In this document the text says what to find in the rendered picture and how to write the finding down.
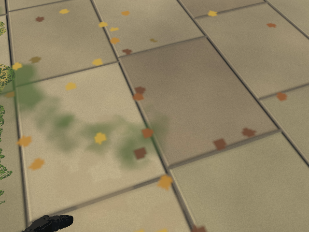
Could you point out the left robot hand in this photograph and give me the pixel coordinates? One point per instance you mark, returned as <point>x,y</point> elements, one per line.
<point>50,224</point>

